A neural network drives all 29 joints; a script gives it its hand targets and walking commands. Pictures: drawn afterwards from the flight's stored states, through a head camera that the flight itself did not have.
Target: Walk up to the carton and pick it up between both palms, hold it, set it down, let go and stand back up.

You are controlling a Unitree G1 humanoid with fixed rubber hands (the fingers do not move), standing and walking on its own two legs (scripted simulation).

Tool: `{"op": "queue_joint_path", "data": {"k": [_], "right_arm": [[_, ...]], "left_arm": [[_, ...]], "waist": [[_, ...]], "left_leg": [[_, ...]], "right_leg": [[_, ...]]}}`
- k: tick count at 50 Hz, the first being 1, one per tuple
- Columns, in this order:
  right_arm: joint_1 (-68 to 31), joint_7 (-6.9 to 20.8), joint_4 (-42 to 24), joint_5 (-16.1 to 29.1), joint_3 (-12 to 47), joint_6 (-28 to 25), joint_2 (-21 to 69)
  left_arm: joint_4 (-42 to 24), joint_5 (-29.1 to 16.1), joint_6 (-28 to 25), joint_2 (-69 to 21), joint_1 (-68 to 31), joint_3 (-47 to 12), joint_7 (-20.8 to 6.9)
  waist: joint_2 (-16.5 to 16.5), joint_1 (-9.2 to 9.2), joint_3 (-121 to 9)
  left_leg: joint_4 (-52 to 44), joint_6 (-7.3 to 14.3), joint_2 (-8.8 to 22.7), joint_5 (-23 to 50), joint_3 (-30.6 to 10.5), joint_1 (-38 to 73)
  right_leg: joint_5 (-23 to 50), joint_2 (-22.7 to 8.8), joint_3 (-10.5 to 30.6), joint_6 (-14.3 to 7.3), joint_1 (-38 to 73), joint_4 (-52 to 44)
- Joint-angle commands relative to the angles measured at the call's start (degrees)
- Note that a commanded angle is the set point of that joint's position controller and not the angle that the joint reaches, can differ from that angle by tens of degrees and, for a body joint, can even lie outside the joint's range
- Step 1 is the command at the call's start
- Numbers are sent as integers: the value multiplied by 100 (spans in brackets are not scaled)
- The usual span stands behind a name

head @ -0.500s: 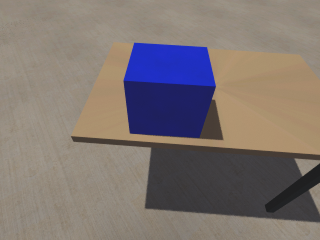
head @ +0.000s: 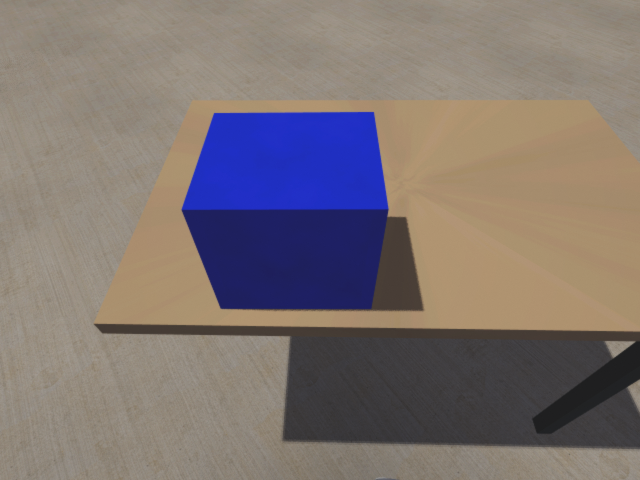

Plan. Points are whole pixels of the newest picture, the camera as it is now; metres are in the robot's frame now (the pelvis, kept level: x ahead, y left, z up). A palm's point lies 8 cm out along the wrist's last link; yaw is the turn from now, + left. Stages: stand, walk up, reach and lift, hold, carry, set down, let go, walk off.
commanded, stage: walk up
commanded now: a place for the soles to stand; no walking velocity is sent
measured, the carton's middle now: (294, 213) +0.49 +0.04 +0.04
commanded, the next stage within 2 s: reach and lift in 1.86 s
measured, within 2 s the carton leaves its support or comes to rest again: neither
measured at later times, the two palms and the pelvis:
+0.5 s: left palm out of the picture +0.02 +0.26 -0.12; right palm out of the picture +0.00 -0.24 -0.13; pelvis +0.00 +0.01 +0.01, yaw +3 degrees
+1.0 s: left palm out of the picture +0.00 +0.27 -0.12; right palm out of the picture +0.05 -0.24 -0.13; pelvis +0.01 +0.01 +0.01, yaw +7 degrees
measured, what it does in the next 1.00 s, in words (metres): stands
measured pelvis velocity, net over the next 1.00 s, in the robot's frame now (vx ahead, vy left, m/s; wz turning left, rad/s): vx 0.01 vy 0.01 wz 0.12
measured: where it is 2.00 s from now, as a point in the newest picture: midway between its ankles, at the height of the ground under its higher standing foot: outside the picture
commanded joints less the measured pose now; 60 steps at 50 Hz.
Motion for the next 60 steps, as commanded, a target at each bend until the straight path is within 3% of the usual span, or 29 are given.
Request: {"op": "queue_joint_path", "data": {"k": [1, 3, 6, 9, 13, 14, 16, 19, 21, 24, 25, 26, 28, 29, 35, 36, 39, 40, 43, 44, 45, 47, 50, 53, 54, 57, 58, 59, 60], "right_arm": [[331, -20, -82, 60, -147, -16, -741], [448, -4, -112, 14, -97, -3, -504], [469, -2, -76, 53, -110, -12, -471], [482, -11, 14, 13, -114, -7, -598], [393, 0, 53, 26, -103, -30, -696], [500, -2, 114, 39, -126, -37, -712], [461, -10, 183, 28, -96, -49, -680], [519, -5, 249, 32, -123, -56, -660], [519, -13, 285, 32, -101, -61, -672], [336, -12, 316, 36, -145, -78, -840], [257, -8, 269, 58, -149, -81, -857], [165, -11, 283, 77, -118, -84, -880], [166, -6, 280, 63, -144, -63, -903], [291, 9, 365, 24, -124, -51, -791], [199, -2, 349, 30, -107, -7, -754], [286, -7, 371, 55, -89, -17, -675], [344, -15, 346, 57, -138, -13, -848], [256, 7, 318, 32, -131, -25, -849], [277, -12, 313, 32, -134, -6, -748], [377, -12, 387, 27, -117, 1, -691], [421, -3, 353, 32, -130, -12, -779], [497, -23, 332, 33, -94, -35, -754], [302, -17, 303, 34, -92, -57, -835], [119, -40, 256, 27, -176, 29, -1078], [65, -41, 267, 28, -193, 62, -1092], [316, -50, 350, 4, -158, 115, -811], [413, -47, 396, -33, -157, 120, -880], [373, -40, 382, -12, -184, 100, -957], [315, -25, 330, 12, -183, 73, -948]], "left_arm": [[-156, 30, -134, 877, 488, 252, 33], [-153, -9, -171, 1079, 317, 282, 41], [-111, -25, -171, 1055, 140, 247, 44], [-100, -57, -98, 1085, 70, 225, 33], [8, -20, -97, 1079, 140, 244, 27], [40, -3, -97, 1050, 142, 225, 28], [89, -39, -110, 1021, 190, 184, 11], [135, -28, -99, 1099, 96, 214, 24], [174, -8, -100, 1128, 136, 181, 28], [245, 5, -87, 1093, 232, 198, 34], [270, 10, -99, 1089, 270, 184, 29], [312, 23, -115, 1000, 411, 156, 26], [367, 24, -149, 1052, 533, 145, 36], [406, 42, -154, 1048, 428, 141, 43], [403, 13, -167, 1093, 507, 119, 63], [442, 21, -177, 1115, 470, 83, 64], [438, 35, -144, 1196, 445, 125, 55], [403, 34, -140, 1131, 440, 112, 58], [440, 7, -141, 1265, 498, 146, 63], [469, 30, -128, 1266, 496, 136, 59], [469, 53, -123, 1229, 419, 145, 67], [441, 26, -116, 1276, 373, 156, 61], [398, 2, -122, 1203, 392, 165, 37], [242, 61, -144, 1205, 363, 146, 77], [215, 72, -140, 1349, 415, 206, 98], [160, 45, -95, 1481, 101, 242, 131], [98, 87, -83, 1439, 135, 269, 118], [58, 75, -60, 1427, 184, 242, 118], [136, 98, -57, 1354, 113, 246, 93]], "waist": [[-80, 227, -424], [-321, 61, -445], [-652, 2, -408], [-613, -30, -246], [-211, 119, -38], [-407, 66, -105], [-303, 134, -2], [-594, 33, -250], [-447, 40, -216], [255, 218, -51], [115, 230, -153], [377, 305, -89], [286, 261, -219], [34, 90, -41], [95, 196, 52], [65, 77, -125], [-221, 82, -15], [104, 56, -57], [-132, 36, 24], [-460, 91, -51], [-258, 29, 15], [-385, -33, -210], [-38, 104, -538], [-168, 157, -382], [-134, 199, -369], [-696, 17, -168], [-571, 16, -344], [-223, 8, -301], [-383, 19, -294]], "left_leg": [[-809, 606, 210, 329, -299, -656], [-553, 557, 90, 695, -147, -220], [-544, 561, 73, 544, -141, -120], [-662, 573, 22, 47, -201, -189], [-935, 586, 73, 13, -340, -520], [-936, 605, 63, -7, -388, -477], [-939, 611, 21, -8, -318, -566], [-943, 533, 37, -63, -362, -615], [-986, 579, 76, 50, -425, -518], [-1451, 678, 206, -333, -788, -987], [-1579, 687, 340, -351, -943, -1183], [-1566, 672, 286, -371, -953, -1188], [-1394, 666, 213, -197, -879, -1000], [-1375, 604, 202, -164, -873, -1035], [-1191, 596, 113, 176, -874, -855], [-1114, 601, 99, 431, -860, -675], [-1190, 635, 109, 46, -887, -803], [-1184, 623, 94, 141, -912, -811], [-972, 557, -49, 126, -778, -859], [-896, 559, -72, 257, -771, -808], [-902, 534, -68, 300, -704, -803], [-824, 530, -34, 683, -759, -620], [-841, 538, 4, 823, -868, -741], [-532, 511, 10, 925, -784, -991], [-384, 506, -99, 843, -710, -946], [-279, 429, -119, 511, -449, -767], [-370, 422, -138, 501, -458, -598], [-525, 481, -107, 565, -553, -528], [-750, 545, 35, 688, -745, -686]], "right_leg": [[444, -556, 785, -181, 1023, -813], [741, -898, 1004, -292, 740, -1052], [458, -876, 911, -287, 534, -1335], [-839, -888, 964, -263, 391, -1661], [-1011, -766, 822, -178, 459, -1612], [-1205, -739, 825, -169, 528, -1611], [-933, -684, 764, -136, 468, -1601], [-1229, -672, 691, -163, 613, -1697], [-1108, -684, 670, -159, 594, -1539], [-750, -546, 378, -67, 903, -1124], [-559, -427, 247, -18, 1065, -985], [-479, -463, 267, -37, 1069, -961], [-492, -560, 275, -10, 1051, -1044], [-515, -543, 313, -43, 982, -1143], [-429, -653, 271, 8, 761, -1171], [-394, -662, 317, -56, 737, -1200], [-732, -668, 244, -1, 641, -1223], [-665, -669, 232, 4, 731, -1224], [-1017, -728, 360, -60, 601, -1459], [-1060, -781, 402, -127, 612, -1512], [-980, -845, 415, -139, 575, -1481], [-764, -837, 382, -147, 687, -1459], [-509, -696, 207, -99, 1083, -1243], [-28, -936, 392, -223, 1084, -1201], [-290, -1088, 516, -270, 914, -1360], [-655, -1329, 660, -418, 574, -1656], [-874, -1380, 608, -409, 606, -1647], [-809, -1263, 525, -312, 498, -1476], [-855, -999, 194, -217, 653, -1264]]}}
